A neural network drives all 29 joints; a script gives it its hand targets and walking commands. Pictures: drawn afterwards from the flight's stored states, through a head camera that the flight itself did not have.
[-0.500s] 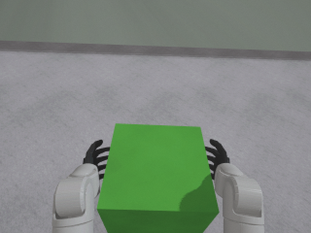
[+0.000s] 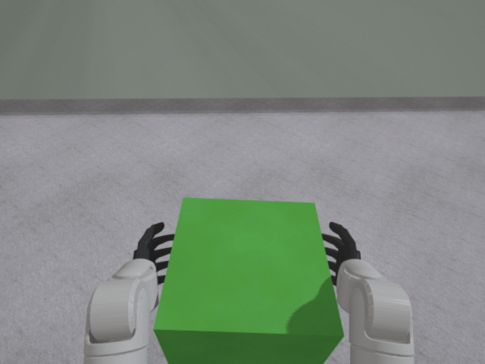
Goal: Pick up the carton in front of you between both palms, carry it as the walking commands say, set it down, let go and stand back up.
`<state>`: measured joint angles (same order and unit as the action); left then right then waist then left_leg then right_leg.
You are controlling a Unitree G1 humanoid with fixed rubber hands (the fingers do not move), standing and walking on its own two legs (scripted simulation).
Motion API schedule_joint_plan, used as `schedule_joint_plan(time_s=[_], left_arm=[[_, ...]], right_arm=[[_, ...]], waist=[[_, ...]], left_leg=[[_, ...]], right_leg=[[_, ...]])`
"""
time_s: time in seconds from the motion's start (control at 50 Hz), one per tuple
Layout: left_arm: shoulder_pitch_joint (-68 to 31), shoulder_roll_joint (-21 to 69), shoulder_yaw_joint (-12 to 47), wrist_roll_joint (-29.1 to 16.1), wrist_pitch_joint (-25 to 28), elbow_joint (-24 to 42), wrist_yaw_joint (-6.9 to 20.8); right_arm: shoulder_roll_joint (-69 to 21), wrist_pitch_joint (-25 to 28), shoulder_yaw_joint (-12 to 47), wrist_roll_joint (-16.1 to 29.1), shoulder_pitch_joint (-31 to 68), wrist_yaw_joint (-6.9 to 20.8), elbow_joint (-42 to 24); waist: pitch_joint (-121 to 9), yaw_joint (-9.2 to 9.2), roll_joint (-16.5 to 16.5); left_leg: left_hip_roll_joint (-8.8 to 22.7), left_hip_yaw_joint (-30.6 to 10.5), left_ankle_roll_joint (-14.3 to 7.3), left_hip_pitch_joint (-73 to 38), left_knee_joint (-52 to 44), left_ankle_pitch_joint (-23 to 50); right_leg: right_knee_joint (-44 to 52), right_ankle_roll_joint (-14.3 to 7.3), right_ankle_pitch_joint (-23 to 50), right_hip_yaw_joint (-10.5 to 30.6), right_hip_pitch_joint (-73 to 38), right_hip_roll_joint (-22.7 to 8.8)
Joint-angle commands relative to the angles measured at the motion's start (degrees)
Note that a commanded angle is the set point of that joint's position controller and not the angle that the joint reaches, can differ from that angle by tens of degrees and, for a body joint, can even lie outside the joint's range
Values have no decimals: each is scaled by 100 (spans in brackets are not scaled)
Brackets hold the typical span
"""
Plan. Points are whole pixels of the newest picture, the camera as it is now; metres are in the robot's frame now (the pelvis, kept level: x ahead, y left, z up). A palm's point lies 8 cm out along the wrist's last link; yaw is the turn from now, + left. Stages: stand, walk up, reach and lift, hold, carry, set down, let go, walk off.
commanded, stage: carry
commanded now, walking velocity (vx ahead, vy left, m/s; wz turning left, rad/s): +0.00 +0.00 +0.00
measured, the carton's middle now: (244, 296) +0.26 +0.00 +0.02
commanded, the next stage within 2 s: hold in 1.46 s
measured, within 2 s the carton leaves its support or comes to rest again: neither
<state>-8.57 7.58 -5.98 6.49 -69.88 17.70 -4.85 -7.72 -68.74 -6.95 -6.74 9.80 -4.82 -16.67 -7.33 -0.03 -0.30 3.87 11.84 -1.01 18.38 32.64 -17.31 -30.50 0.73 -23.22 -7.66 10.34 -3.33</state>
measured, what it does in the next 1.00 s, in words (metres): shifts its weight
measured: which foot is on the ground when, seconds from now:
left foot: down 0.00-1.00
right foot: down 0.00-1.00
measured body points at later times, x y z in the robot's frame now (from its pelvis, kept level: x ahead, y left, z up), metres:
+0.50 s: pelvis -0.03 +0.00 +0.00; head -0.07 +0.00 +0.45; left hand +0.23 +0.15 +0.07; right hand +0.24 -0.16 +0.07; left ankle -0.01 +0.10 -0.73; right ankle -0.08 -0.11 -0.73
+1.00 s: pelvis -0.06 +0.00 +0.00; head -0.08 +0.00 +0.45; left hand +0.24 +0.15 +0.03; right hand +0.24 -0.16 +0.03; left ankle -0.01 +0.10 -0.73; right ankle -0.08 -0.11 -0.73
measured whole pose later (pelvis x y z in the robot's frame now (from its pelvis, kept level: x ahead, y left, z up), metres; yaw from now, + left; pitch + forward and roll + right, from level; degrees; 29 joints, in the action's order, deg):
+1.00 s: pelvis -0.06 +0.00 +0.00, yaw +0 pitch +2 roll +0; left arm -11.7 8.0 -9.6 13.9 -42.1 -11.3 -0.6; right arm -8.2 -40.6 -11.4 -14.5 12.6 -0.3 12.0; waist -5.8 -0.1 -0.2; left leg 4.4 11.8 -1.7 20.0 28.4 -10.0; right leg -29.4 -0.5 -17.7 -7.9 13.5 -2.4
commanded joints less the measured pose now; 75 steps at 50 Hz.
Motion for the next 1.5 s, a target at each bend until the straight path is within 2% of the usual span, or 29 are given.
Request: schedule_joint_plan(time_s=[0.0,0.24,0.38,0.54,0.66,0.74,0.9,0.98,1.04,1.12,1.2,1.44,1.46,1.48], left_arm=[[-2718,5104,4053,-2313,44,477,1445],[-2647,5067,4040,-2242,4,316,1469],[-2607,5161,4106,-2077,273,-15,1512],[-2539,4948,3955,-1773,914,-312,1497],[-2388,4656,3615,-1399,1459,-718,1472],[-2438,4505,3316,-1106,1908,-1082,1451],[-2893,4634,2544,-530,2947,-2215,1493],[-3122,4910,2501,-459,3304,-2503,1555],[-3126,5073,2621,-524,3355,-2493,1587],[-2948,5139,2948,-742,3149,-2145,1581],[-2780,4966,2876,-708,2958,-2086,1560],[-2864,4955,2882,-733,2961,-2048,1559],[-2295,5037,2738,-689,2904,-1949,1575],[-2431,4916,2736,-642,2999,-1782,1533]], right_arm=[[-5168,-80,4127,2306,2419,1462,-308],[-5125,-115,4096,2257,2348,1502,-158],[-5208,153,4158,2107,2342,1563,159],[-4996,788,3975,1770,2248,1537,475],[-4709,1333,3612,1371,2066,1510,886],[-4553,1786,3298,1066,2088,1502,1271],[-4662,2811,2497,481,2548,1564,2421],[-4941,3168,2450,412,2784,1628,2734],[-5109,3220,2569,478,2780,1661,2735],[-5171,3009,2877,681,2568,1651,2401],[-4992,2819,2797,644,2387,1624,2347],[-4999,2815,2848,682,2514,1618,2283],[-5168,2834,2686,619,2001,1654,2440],[-5075,2966,2678,578,2216,1618,2169]], waist=[[-1476,-3,-80],[-1065,1,7],[-837,0,4],[-858,-6,5],[-870,-7,19],[-860,-5,32],[-956,-8,39],[-1090,-3,44],[-1192,1,53],[-1281,4,63],[-1233,5,55],[-1153,5,28],[-306,9,-451],[-592,60,-464]], left_leg=[[586,-542,-28,-1114,22,3236],[648,-637,-30,-946,-356,2423],[642,-690,-29,-829,-593,1819],[640,-721,-49,-811,-724,1493],[644,-736,-44,-776,-770,1402],[651,-743,-39,-735,-805,1305],[663,-756,-35,-738,-824,1214],[658,-768,-40,-804,-799,1308],[663,-767,-40,-856,-763,1449],[676,-756,-41,-898,-701,1695],[677,-733,-43,-854,-674,1769],[668,-736,-24,-817,-683,1655],[-889,-1555,-171,-2522,-750,2679],[-801,-1715,-179,-2962,-751,3059]], right_leg=[[83,-24,3888,371,-253,-638],[403,-90,2594,434,-15,-596],[614,-142,1885,505,192,-587],[707,-185,1524,550,298,-566],[724,-208,1406,556,368,-559],[737,-223,1289,556,429,-556],[729,-231,1139,564,478,-543],[681,-237,1175,560,432,-534],[628,-237,1275,556,374,-531],[558,-222,1487,551,308,-534],[544,-215,1593,549,324,-539],[599,-232,1577,569,350,-555],[1087,-291,2954,1341,475,662],[1030,-286,3189,1472,571,596]])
